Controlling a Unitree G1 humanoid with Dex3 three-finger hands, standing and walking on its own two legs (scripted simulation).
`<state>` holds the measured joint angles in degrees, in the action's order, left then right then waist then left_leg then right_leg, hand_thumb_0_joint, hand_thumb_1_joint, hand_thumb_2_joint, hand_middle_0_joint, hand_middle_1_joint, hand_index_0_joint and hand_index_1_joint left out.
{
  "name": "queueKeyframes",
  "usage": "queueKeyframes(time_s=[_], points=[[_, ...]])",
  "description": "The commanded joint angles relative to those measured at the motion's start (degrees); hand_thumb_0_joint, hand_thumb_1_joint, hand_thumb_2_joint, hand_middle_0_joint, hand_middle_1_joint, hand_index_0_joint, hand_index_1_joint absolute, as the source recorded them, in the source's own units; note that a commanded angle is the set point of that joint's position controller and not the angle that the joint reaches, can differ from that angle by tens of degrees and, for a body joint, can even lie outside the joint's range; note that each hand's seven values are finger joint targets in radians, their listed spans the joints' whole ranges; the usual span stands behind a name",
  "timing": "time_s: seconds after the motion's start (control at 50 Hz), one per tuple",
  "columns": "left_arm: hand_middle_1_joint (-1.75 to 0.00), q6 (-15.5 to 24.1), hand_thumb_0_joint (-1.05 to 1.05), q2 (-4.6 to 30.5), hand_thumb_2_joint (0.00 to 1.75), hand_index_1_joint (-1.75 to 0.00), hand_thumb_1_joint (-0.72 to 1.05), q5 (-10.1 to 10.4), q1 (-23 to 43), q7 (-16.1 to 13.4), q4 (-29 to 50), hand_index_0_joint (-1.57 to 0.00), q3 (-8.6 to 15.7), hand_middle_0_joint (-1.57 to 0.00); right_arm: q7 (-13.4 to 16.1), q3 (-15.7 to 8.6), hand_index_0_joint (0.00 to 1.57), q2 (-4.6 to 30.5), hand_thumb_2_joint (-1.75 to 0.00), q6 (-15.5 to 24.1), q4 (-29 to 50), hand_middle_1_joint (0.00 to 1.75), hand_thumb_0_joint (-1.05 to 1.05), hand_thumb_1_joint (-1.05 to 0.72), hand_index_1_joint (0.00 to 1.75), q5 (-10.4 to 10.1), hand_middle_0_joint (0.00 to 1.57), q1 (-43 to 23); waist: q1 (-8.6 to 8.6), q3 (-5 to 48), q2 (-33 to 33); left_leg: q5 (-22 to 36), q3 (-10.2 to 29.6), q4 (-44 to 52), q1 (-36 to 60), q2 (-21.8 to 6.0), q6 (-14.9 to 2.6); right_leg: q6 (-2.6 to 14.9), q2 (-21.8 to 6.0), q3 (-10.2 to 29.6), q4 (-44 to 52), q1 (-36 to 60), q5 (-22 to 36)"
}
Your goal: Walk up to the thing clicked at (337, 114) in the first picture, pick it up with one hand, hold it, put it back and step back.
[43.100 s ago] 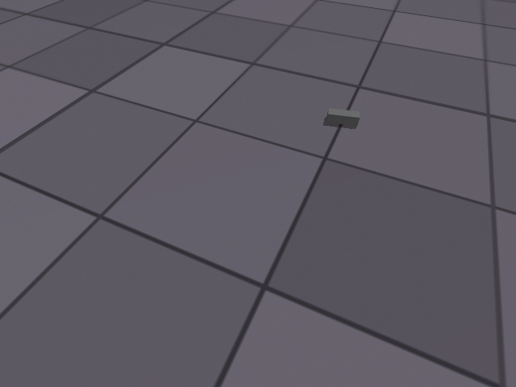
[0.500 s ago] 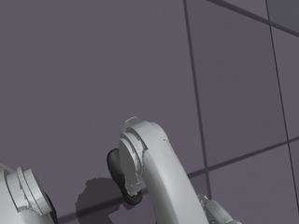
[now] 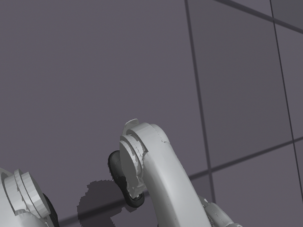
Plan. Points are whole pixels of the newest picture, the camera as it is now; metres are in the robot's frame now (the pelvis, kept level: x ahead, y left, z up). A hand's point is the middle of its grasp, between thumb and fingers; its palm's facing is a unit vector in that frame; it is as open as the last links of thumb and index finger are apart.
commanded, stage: open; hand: left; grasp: from above
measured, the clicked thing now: out of the picture +0.49 +0.36 -0.28
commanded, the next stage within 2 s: withdraw in 0.26 s
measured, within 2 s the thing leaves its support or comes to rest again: neither
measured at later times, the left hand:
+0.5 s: hand out of the picture +0.48 +0.35 -0.23, palm faces -0.42 -0.10 -0.90, open 14.0 cm
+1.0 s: hand out of the picture +0.49 +0.38 -0.08, palm faces -0.46 -0.13 -0.88, open 14.0 cm
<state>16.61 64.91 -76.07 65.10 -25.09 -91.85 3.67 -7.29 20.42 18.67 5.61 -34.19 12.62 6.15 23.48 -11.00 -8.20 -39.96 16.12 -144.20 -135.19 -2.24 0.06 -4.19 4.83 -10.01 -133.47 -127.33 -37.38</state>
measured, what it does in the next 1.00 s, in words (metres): stands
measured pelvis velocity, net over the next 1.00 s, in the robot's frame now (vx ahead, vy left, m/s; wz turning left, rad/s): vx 0.00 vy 0.00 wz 0.09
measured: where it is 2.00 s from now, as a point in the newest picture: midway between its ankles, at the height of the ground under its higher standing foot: (94, 210)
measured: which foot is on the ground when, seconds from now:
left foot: down 0.00-1.00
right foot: down 0.00-1.00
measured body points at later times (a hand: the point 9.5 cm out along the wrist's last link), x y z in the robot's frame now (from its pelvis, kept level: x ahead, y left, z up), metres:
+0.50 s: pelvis +0.00 +0.00 +0.00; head +0.29 +0.14 +0.32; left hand +0.50 +0.35 -0.18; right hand +0.05 -0.25 -0.05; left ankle +0.06 +0.13 -0.28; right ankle +0.12 -0.12 -0.28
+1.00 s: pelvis +0.00 +0.00 +0.04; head +0.25 +0.11 +0.40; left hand +0.51 +0.39 -0.03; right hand +0.08 -0.26 -0.04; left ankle +0.06 +0.13 -0.28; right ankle +0.12 -0.12 -0.28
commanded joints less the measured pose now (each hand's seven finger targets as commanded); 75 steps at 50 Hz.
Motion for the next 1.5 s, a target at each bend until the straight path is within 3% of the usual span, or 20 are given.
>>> queueKeyframes(time_s=[0.0,0.28,0.3,0.32,0.36,0.52,0.6,0.68,0.74,0.76,0.86,0.94,1.04,1.16,1.2,1.24,1.32,1.38,1.44,1.48], points=[[-1.03,0.3,0.0,13.14,0.97,-1.02,-0.51,1.62,14.93,-2.24,8.49,-0.07,0.23,-0.06,0.86,-5.85,0.2,19.82,-0.9,-0.57,-0.48,0.3,0.0,-0.9,0.3,-0.29,0.2,10.73,3.31,37.16,34.28,15.65,-5.58,13.45,31.21,-2.1,0.01,5.49,0.85,-6.1,10.89,19.24,16.28],[-1.04,-0.04,0.0,14.36,0.96,-1.03,-0.5,0.88,14.18,-2.98,7.53,-0.07,0.82,-0.06,1.24,-5.58,0.2,18.98,-0.9,-0.44,-1.45,0.3,0.0,-0.9,0.3,-0.05,0.2,11.29,2.94,38.03,33.6,13.09,-6.15,13.39,30.14,-2.17,-0.59,5.05,1.12,-5.54,11.17,20.29,15.01],[-1.04,-0.14,0.0,11.88,0.95,-1.02,-0.49,1.24,14.5,-2.57,7.38,-0.07,-0.79,-0.05,1.18,-5.96,0.2,19.15,-0.9,-0.18,-0.84,0.3,0.0,-0.9,0.3,-0.12,0.2,11.01,3.15,37.12,32.86,12.39,-6.27,13.29,29.66,-1.96,-0.53,5.34,1.07,-5.46,11.23,18.99,14.16],[-1.05,-0.1,0.0,13.95,0.95,-1.03,-0.49,1.49,13.85,-2.82,6.67,-0.07,1.12,-0.05,1.24,-5.66,0.2,19.36,-0.9,-0.35,-1.81,0.3,0.0,-0.9,0.3,-0.14,0.2,11.01,3.25,37.06,32.62,13.16,-5.82,13.18,29.31,-2.21,-0.32,5.3,1.05,-6.09,11.44,19.34,14.67],[-1.05,-0.09,0.0,14.23,0.98,-1.03,-0.52,1.31,14.42,-2.51,8.8,-0.08,1.37,-0.06,1.15,-5.14,0.2,18.55,-0.9,-0.33,-2.29,0.3,0.0,-0.9,0.3,-0.09,0.2,12.08,3.25,38.3,34.15,15.16,-5.83,13.35,31.6,-2.29,-0.11,5.21,0.75,-5.79,11.09,19.56,15.83],[-1.02,-3.28,0.0,15.73,0.98,-1.01,-0.53,1.54,20.77,-3.15,17.51,-0.07,3.8,-0.06,0.46,-8.02,0.2,19.36,-0.9,0.01,-0.95,0.3,0.0,-0.9,0.3,-0.52,0.2,12.46,1.41,44.79,40.65,18.52,-6.31,14.2,36.49,-2.19,0.63,5.7,0.44,-5.52,10.53,18.75,18.34],[-1.01,-8.44,0.0,12.52,0.99,-1.0,-0.54,2.9,19.44,-2.28,20.04,-0.07,4.75,-0.06,-1.15,-10.37,0.2,18.22,-0.9,-0.33,-0.06,0.3,0.0,-0.9,0.3,-1.24,0.2,12.63,-1.59,49.89,45.06,20.52,-6.56,16.62,39.75,-1.91,1.07,6.15,0.23,-5.14,10.05,16.62,18.6],[-1.01,-13.62,0.0,6.55,0.99,-1.0,-0.54,6.06,18.88,2.88,22.88,-0.07,2.44,-0.06,-2.52,-12.73,0.2,16.86,-0.9,-1.33,-0.3,0.3,0.0,-0.9,0.3,-3.17,0.2,14.09,-2.51,50.93,41.67,17.83,-8.6,17.7,35.56,-1.04,-0.19,6.15,0.39,-3.54,11.77,16.46,17.53],[-1.01,-16.42,0.0,3.79,0.99,-1.01,-0.54,7.92,17.49,9.22,24.68,-0.07,0.61,-0.07,-2.54,-14.36,0.2,16.46,-0.9,-3.33,0.31,0.3,0.0,-0.9,0.3,-4.67,0.2,16.05,-2.0,49.85,35.52,15.3,-9.57,19.77,33.25,-0.45,-1.08,6.05,0.43,-2.12,14.85,20.33,16.4],[-1.0,-16.88,0.0,3.32,0.99,-1.0,-0.54,8.66,17.76,11.48,24.76,-0.07,0.02,-0.07,-2.23,-14.84,0.2,16.27,-0.9,-4.28,0.6,0.3,0.0,-0.9,0.3,-5.12,0.2,16.09,-2.92,49.81,33.79,14.26,-9.9,20.62,32.09,-0.12,-1.23,6.29,0.4,-1.67,15.65,21.0,15.55],[-0.99,-15.39,0.0,-0.21,0.99,-0.99,-0.52,10.54,16.25,22.11,28.18,-0.08,-2.45,-0.08,0.11,-16.13,0.2,16.73,-0.9,-8.02,1.8,0.3,0.0,-0.9,0.3,-6.2,0.2,17.67,-1.85,44.38,25.73,12.74,-10.1,21.86,28.9,0.73,-1.55,7.28,-0.44,-0.86,19.65,22.03,12.22],[-0.98,-11.33,0.0,0.45,0.97,-0.97,-0.48,10.84,16.5,25.55,29.57,-0.1,-2.07,-0.1,1.85,-15.44,0.2,15.53,-0.9,-9.84,2.52,0.3,0.0,-0.9,0.3,-6.4,0.2,17.83,-2.33,44.14,22.99,12.39,-10.12,21.95,28.99,1.02,-1.48,7.19,-0.8,-0.38,20.66,22.51,10.7],[-0.96,-6.2,0.0,2.87,0.96,-0.96,-0.48,9.18,17.82,23.69,28.19,-0.11,-0.71,-0.11,3.43,-13.64,0.2,14.36,-0.9,-10.92,2.82,0.3,0.0,-0.9,0.3,-5.94,0.2,16.33,-3.66,43.55,25.06,10.52,-10.33,22.42,29.64,1.15,-1.18,7.11,-0.95,-0.33,19.72,20.06,8.18],[-0.95,-2.76,0.0,0.89,0.95,-0.94,-0.47,6.24,22.77,15.54,24.23,-0.12,-2.11,-0.11,3.73,-12.95,0.2,15.64,-0.9,-10.5,1.29,0.3,0.0,-0.9,0.3,-4.61,0.2,15.76,-1.82,44.24,31.85,10.67,-9.05,22.23,34.67,1.04,-0.41,7.04,-1.12,-2.15,16.17,13.57,9.34],[-0.93,-2.86,0.0,2.07,0.93,-0.93,-0.45,5.04,23.24,12.53,22.14,-0.14,-1.4,-0.13,3.59,-12.96,0.2,16.15,-0.9,-9.65,0.88,0.3,0.0,-0.9,0.3,-4.19,0.2,15.83,-1.67,43.83,33.08,10.46,-8.81,21.73,36.04,1.01,-0.24,6.97,-1.33,-2.58,15.33,12.41,9.45],[-0.94,-3.26,0.0,6.57,0.93,-0.93,-0.46,3.55,26.31,9.73,23.12,-0.14,0.85,-0.13,3.11,-12.53,0.2,15.93,-0.9,-8.99,0.53,0.3,0.0,-0.9,0.3,-3.93,0.2,16.02,-2.51,49.52,35.79,11.4,-9.57,21.34,37.22,0.84,-0.53,6.45,-1.12,-2.23,14.16,15.24,11.19],[-0.93,-5.86,0.0,8.74,0.92,-0.92,-0.46,2.81,27.63,6.3,22.23,-0.14,3.13,-0.13,2.52,-12.83,0.2,16.42,-0.9,-7.44,0.78,0.3,0.0,-0.91,0.3,-3.57,0.2,16.22,-2.57,51.24,37.49,11.9,-10.11,20.77,37.69,0.78,-0.56,6.67,-1.22,-2.17,13.74,14.89,11.65],[-0.89,-8.25,0.0,10.5,0.88,-0.88,-0.41,2.78,26.03,6.32,23.17,-0.18,4.77,-0.18,2.13,-13.6,0.2,16.73,-0.9,-6.77,1.3,0.3,0.0,-0.9,0.3,-3.85,0.2,16.27,-3.99,54.6,39.53,12.61,-10.45,20.92,38.89,0.9,-0.49,6.87,-1.56,-1.72,13.24,15.0,12.07],[-0.8,-10.48,0.0,6.8,0.92,-0.79,-0.32,4.55,23.48,8.7,23.22,-0.22,3.12,-0.25,1.7,-14.17,0.2,15.77,-0.89,-6.58,1.15,0.3,0.0,-0.88,0.3,-4.47,0.2,17.34,-3.11,54.55,36.19,12.57,-11.37,20.34,36.23,1.03,-1.19,6.59,-1.29,-0.95,14.94,17.33,12.45],[-0.65,-11.6,0.0,5.48,0.96,-0.68,-0.16,6.5,20.1,10.74,25.79,-0.23,2.92,-0.25,1.56,-14.85,0.2,15.29,-0.89,-6.98,0.77,0.3,0.0,-0.88,0.3,-4.81,0.2,17.83,-4.69,56.62,35.76,13.45,-11.95,21.24,35.49,1.23,-1.25,6.53,-1.22,-0.54,15.65,20.07,13.23]])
